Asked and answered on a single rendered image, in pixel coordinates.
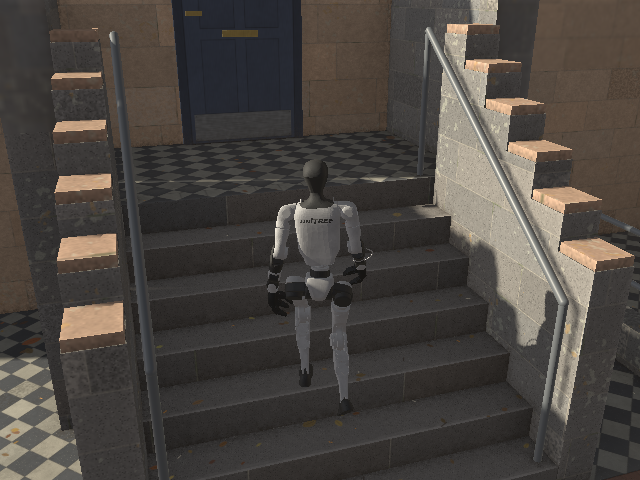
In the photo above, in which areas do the stairs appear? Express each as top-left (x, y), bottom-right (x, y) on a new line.
top-left (121, 177), bottom-right (559, 480)

